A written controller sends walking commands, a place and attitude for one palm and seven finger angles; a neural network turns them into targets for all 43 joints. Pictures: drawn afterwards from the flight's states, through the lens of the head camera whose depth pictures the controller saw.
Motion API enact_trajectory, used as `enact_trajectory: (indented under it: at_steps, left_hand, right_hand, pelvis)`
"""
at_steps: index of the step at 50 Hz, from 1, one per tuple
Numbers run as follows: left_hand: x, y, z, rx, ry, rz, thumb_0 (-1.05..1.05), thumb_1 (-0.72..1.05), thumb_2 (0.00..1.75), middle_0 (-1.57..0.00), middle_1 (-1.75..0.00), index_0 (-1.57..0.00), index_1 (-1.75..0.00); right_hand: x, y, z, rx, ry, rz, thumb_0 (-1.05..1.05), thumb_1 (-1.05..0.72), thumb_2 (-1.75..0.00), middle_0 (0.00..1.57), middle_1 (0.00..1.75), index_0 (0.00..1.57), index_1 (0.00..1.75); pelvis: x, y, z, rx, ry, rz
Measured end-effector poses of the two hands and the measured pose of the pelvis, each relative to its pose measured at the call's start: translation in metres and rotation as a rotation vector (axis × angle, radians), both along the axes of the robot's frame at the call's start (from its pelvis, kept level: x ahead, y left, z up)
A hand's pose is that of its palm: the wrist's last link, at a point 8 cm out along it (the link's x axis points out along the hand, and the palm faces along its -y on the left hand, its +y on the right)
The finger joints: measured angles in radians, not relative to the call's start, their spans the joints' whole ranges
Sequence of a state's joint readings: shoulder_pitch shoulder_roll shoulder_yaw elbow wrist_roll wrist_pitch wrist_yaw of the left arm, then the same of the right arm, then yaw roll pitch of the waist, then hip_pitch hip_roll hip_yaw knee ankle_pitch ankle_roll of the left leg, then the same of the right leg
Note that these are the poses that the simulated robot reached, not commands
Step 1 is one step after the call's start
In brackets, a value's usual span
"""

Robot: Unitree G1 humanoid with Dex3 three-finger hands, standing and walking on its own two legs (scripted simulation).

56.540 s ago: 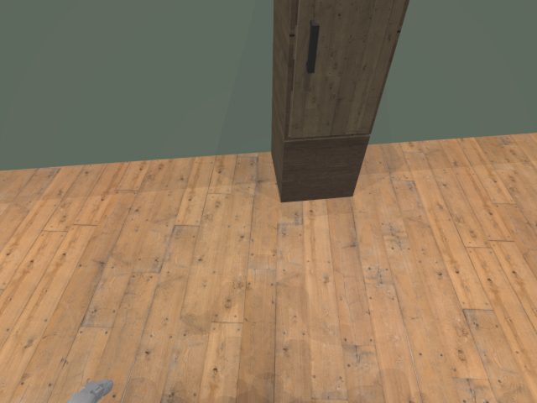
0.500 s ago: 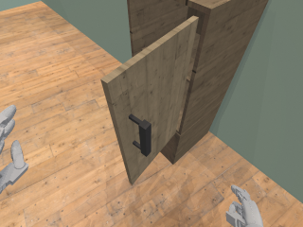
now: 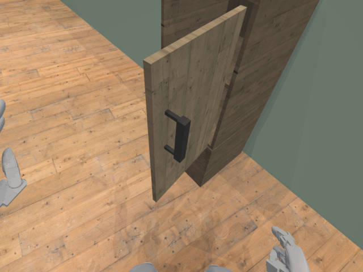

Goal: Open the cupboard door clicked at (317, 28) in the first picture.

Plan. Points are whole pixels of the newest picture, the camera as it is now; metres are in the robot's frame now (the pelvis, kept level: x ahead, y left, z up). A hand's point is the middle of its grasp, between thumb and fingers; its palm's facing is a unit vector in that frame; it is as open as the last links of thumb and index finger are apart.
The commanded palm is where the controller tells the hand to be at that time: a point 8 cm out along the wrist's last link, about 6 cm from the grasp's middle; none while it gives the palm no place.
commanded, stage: step back with the hand held close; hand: left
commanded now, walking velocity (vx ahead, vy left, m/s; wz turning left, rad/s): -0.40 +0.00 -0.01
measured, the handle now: (174, 136) +0.41 +0.04 +0.05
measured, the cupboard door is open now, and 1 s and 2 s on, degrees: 100 100 100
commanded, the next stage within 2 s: stop stepping back and stand still in 0.48 s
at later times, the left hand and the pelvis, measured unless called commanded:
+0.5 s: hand out of the picture +0.11 +0.21 +0.18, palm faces +0.30 -0.79 -0.54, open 7.4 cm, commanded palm +0.05 +0.25 +0.19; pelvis -0.10 -0.04 +0.01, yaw -2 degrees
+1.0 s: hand out of the picture -0.07 +0.20 +0.18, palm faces +0.46 -0.80 -0.37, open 7.4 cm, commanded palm -0.13 +0.24 +0.19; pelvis -0.27 -0.06 +0.01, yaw +0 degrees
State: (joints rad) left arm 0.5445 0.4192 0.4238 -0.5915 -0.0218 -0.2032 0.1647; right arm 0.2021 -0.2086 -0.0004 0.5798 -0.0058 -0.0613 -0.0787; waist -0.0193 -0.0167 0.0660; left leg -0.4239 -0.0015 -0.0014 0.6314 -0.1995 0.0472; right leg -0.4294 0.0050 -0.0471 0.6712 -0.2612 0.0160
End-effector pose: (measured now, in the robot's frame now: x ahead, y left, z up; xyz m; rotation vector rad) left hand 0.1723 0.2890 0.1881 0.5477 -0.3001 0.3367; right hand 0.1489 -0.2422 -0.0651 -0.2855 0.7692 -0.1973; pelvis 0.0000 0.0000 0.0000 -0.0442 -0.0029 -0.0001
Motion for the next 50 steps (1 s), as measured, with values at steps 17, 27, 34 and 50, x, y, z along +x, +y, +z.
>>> enact_trajectory:
  at_steps: [17,27,34,50]
  left_hand:
    - [-0.054,-0.054,0.008,0.054,0.124,-0.105,0.01,0.89,0.90,-0.21,-0.30,-0.21,-0.30]
    - [-0.113,-0.039,0.011,0.033,0.074,-0.039,0.01,0.89,0.90,-0.21,-0.30,-0.21,-0.30]
    - [-0.174,-0.052,0.004,-0.004,0.111,-0.039,0.01,0.89,0.90,-0.21,-0.30,-0.21,-0.30]
    - [-0.289,-0.057,0.008,-0.074,-0.056,0.065,0.01,0.89,0.90,-0.21,-0.30,-0.21,-0.30]
  right_hand:
    - [-0.033,-0.014,-0.005,0.112,-0.038,0.066,0.01,-0.90,-0.90,0.20,0.30,0.21,0.30]
    - [-0.085,-0.046,0.023,-0.002,-0.062,0.001,0.01,-0.90,-0.90,0.20,0.30,0.20,0.30]
    - [-0.153,-0.045,0.028,0.036,-0.118,0.012,0.01,-0.90,-0.90,0.20,0.30,0.20,0.30]
    - [-0.310,-0.078,0.004,-0.016,0.009,-0.040,0.01,-0.90,-0.90,0.20,0.30,0.21,0.30]
  pelvis:
    - [-0.074,-0.037,0.009,-0.003,0.056,-0.046]
    - [-0.122,-0.040,0.014,0.032,0.054,-0.040]
    - [-0.180,-0.049,0.015,0.024,0.010,-0.045]
    - [-0.270,-0.064,0.013,0.052,0.016,0.000]
